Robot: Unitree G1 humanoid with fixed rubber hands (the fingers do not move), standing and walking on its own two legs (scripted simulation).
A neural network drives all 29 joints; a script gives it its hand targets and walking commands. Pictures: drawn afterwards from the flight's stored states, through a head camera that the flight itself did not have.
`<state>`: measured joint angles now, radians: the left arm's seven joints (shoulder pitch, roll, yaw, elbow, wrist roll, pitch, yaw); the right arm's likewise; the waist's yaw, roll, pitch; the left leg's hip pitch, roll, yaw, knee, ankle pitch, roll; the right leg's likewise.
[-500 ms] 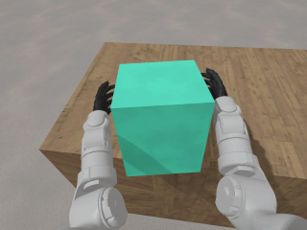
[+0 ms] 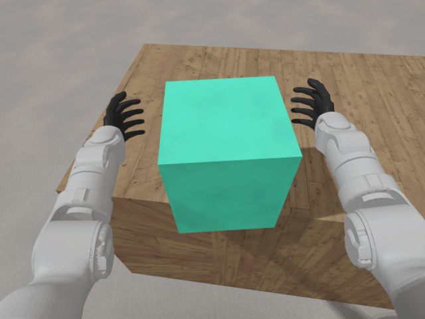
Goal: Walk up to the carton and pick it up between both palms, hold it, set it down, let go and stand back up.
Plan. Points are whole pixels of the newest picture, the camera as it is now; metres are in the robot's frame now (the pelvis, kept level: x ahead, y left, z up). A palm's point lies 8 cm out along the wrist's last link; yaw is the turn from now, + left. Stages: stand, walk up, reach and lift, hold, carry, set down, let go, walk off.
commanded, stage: set down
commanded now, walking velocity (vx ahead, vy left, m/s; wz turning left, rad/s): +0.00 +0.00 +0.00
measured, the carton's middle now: (223, 159) +0.41 +0.00 +0.06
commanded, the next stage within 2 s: none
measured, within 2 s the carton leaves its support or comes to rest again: neither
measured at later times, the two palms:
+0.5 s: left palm (103, 105) +0.43 +0.21 +0.19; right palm (335, 86) +0.44 -0.19 +0.20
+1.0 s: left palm (99, 103) +0.42 +0.21 +0.20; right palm (338, 79) +0.44 -0.19 +0.22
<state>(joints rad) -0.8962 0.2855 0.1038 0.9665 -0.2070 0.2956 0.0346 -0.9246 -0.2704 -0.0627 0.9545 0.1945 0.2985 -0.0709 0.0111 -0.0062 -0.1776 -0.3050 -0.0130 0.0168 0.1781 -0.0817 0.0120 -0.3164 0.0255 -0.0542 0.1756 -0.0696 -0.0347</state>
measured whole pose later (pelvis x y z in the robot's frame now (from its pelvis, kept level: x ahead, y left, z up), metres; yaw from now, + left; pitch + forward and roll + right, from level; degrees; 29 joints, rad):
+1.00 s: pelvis +0.01 +0.00 +0.00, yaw +0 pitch +7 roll +0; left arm -0.89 0.34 0.06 0.64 -0.27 0.59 0.07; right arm -0.96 -0.35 -0.08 0.71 0.26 0.56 -0.05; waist 0.01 -0.02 -0.14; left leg -0.15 -0.02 0.01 0.10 -0.07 0.01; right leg -0.14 0.03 -0.06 0.07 -0.05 -0.03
